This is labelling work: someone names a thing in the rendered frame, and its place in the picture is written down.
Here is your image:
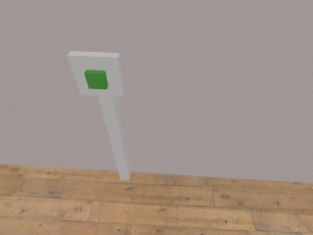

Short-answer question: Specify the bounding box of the panel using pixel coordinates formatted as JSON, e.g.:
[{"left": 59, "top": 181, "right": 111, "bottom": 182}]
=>
[{"left": 67, "top": 51, "right": 131, "bottom": 181}]

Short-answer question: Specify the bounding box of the button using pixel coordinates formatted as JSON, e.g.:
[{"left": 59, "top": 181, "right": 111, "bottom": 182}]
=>
[{"left": 84, "top": 70, "right": 109, "bottom": 90}]

